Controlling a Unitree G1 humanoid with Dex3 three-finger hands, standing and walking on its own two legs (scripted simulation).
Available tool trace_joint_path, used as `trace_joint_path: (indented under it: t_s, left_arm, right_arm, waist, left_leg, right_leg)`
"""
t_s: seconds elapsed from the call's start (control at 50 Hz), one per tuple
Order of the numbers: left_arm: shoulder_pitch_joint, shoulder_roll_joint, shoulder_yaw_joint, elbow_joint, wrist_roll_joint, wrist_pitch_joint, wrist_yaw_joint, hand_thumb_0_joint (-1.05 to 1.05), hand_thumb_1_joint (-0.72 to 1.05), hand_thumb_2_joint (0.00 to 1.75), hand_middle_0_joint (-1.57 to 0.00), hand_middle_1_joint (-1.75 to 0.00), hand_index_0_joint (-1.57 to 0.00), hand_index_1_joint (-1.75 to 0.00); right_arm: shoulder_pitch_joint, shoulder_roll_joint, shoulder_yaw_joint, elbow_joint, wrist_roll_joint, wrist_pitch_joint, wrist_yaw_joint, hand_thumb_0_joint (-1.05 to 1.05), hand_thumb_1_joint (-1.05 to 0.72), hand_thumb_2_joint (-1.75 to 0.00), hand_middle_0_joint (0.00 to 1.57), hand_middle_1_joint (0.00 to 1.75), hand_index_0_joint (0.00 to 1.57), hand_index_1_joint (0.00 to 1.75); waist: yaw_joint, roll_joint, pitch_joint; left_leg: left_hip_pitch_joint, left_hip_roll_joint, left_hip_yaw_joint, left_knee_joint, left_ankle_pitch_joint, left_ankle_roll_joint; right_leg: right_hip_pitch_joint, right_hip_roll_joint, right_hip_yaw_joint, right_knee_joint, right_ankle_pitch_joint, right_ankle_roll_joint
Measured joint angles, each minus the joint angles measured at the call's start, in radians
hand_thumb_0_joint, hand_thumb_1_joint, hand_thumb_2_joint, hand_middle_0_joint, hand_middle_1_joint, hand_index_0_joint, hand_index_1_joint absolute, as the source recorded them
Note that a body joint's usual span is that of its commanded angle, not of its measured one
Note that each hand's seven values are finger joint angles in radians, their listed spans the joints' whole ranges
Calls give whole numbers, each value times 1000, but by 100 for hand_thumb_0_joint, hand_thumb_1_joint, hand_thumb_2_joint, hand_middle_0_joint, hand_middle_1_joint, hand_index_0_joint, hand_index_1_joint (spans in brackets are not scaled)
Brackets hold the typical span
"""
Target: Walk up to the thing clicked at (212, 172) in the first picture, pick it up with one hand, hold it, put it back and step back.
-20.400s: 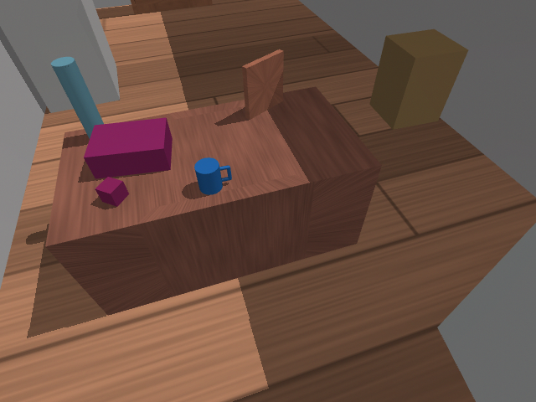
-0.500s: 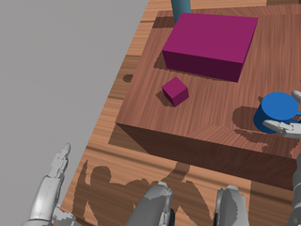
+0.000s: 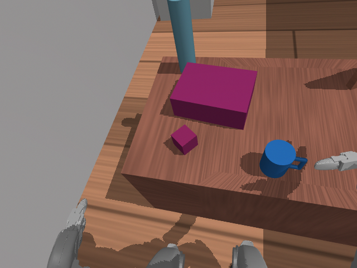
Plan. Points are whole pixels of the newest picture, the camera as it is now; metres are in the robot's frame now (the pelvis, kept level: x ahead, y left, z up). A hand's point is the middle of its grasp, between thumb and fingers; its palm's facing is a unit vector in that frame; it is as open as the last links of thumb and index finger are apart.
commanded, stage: home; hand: right
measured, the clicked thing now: (282, 160) +0.44 -0.20 -0.15
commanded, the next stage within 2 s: none
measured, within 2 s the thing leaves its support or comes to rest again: neither
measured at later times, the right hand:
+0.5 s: hand (356, 185) +0.32 -0.27 +0.02, palm faces +0.27 +0.90 -0.33, open 17.2 cm
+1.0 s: hand (296, 266) +0.18 -0.16 -0.01, palm faces +0.17 +0.95 -0.25, open 17.6 cm
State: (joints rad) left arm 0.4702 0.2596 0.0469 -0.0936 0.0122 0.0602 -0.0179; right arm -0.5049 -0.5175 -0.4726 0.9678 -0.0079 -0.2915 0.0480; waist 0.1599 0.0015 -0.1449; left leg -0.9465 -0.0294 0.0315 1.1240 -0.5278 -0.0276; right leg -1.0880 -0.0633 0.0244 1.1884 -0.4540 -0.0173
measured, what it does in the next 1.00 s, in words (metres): rises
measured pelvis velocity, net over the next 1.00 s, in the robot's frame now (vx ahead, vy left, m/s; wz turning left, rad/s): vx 0.02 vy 0.03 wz -0.04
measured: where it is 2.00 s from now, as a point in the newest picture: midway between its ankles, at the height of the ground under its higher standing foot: outside the picture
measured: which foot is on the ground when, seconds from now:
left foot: down 0.00-1.00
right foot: down 0.00-1.00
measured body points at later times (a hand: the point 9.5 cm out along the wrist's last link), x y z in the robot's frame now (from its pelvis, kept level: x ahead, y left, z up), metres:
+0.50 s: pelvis +0.03 +0.01 +0.06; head +0.07 +0.00 +0.51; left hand +0.20 +0.22 +0.00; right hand +0.30 -0.32 +0.04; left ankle +0.01 +0.15 -0.64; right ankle +0.06 -0.10 -0.64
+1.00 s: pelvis +0.02 +0.03 +0.06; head +0.04 +0.04 +0.51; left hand +0.19 +0.26 -0.03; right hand +0.16 -0.21 +0.01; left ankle +0.01 +0.15 -0.64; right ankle +0.06 -0.10 -0.64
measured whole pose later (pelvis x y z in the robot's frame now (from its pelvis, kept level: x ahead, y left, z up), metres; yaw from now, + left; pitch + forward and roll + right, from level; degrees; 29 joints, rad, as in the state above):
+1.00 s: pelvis +0.02 +0.03 +0.06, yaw -3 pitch +5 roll +1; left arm 0.25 0.21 -0.03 0.48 -0.04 0.05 0.12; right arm 0.41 -0.18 0.01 0.21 0.04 0.05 -0.13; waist 0.01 -0.03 -0.05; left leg -0.48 -0.01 0.03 0.84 -0.46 0.01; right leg -0.59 -0.04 0.01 0.84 -0.35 0.02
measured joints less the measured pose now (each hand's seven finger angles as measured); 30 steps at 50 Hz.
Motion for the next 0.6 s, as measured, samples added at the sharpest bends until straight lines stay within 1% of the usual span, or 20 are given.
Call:
trace_joint_path:
  t_s: [0.06, 0.14, 0.2, 0.26, 0.32, 0.38, 0.44, 0.5, 0.6]
  left_arm:
    - [-9, 21, 10, 66, -12, 22, 9, -1, -52, 7, -7, -6, -6, -6]
    - [-44, 39, 32, 176, -19, 47, 33, -1, -39, 16, -9, -9, -8, -9]
    - [-84, 31, 9, 237, -21, 54, 47, -1, -24, 27, -10, -12, -9, -12]
    - [-118, 4, -38, 268, -26, 52, 47, -1, -6, 37, -11, -15, -11, -15]
    - [-130, -33, -95, 273, -37, 49, 40, -1, 10, 45, -12, -17, -12, -17]
    - [-130, -63, -128, 277, -52, 47, 31, -1, 24, 53, -14, -19, -14, -19]
    - [-124, -69, -126, 292, -67, 46, 34, 0, 36, 59, -15, -21, -15, -21]
    - [-120, -56, -106, 314, -77, 46, 48, 0, 46, 65, -16, -23, -16, -22]
    - [-119, -32, -86, 342, -76, 47, 79, 0, 63, 74, -18, -25, -17, -25]
  right_arm:
    - [15, -9, 7, -3, -25, 61, -40, -1, 52, -7, 6, 6, 7, 6]
    - [8, -44, 23, 22, -30, 99, -91, -1, 50, -7, 6, 6, 7, 6]
    - [-10, -65, 41, 54, -32, 114, -112, -1, 51, -7, 6, 6, 6, 6]
    - [7, -61, 69, 55, -28, 130, -118, -1, 52, -7, 6, 6, 6, 6]
    - [76, -27, 106, 11, -17, 159, -112, -1, 51, -7, 6, 6, 6, 6]
    - [172, 23, 150, -65, 2, 197, -109, -1, 50, -8, 6, 6, 6, 6]
    - [277, 82, 200, -169, 21, 237, -110, -1, 50, -9, 6, 6, 6, 6]
    - [390, 145, 253, -288, 37, 268, -116, -1, 49, -9, 6, 6, 6, 6]
    - [567, 236, 332, -473, 51, 283, -131, -1, 51, -8, 6, 6, 6, 6]
  waist:
    - [-19, 1, 5]
    - [-43, 1, 15]
    - [-58, 3, 18]
    - [-71, 0, 21]
    - [-85, -7, 17]
    - [-99, -13, 17]
    - [-116, -17, 25]
    - [-128, -14, 41]
    - [-142, -1, 68]
  left_leg:
    - [68, 1, -10, -65, 22, -2]
    - [149, 3, -15, -136, 44, -2]
    - [196, 5, -16, -178, 58, 0]
    - [248, 9, -16, -221, 71, 1]
    - [303, 15, -20, -265, 82, 2]
    - [352, 21, -23, -300, 89, 3]
    - [391, 28, -25, -323, 94, 3]
    - [423, 32, -29, -340, 97, 3]
    - [465, 32, -31, -358, 100, 8]
  right_leg:
    - [71, 0, -11, -62, 15, -2]
    - [155, 2, -19, -130, 33, -2]
    - [203, 4, -21, -173, 47, 0]
    - [257, 8, -23, -219, 61, 2]
    - [315, 14, -28, -268, 74, 4]
    - [368, 21, -33, -310, 85, 4]
    - [411, 27, -37, -341, 93, 4]
    - [448, 31, -41, -365, 100, 5]
    - [495, 31, -44, -391, 107, 10]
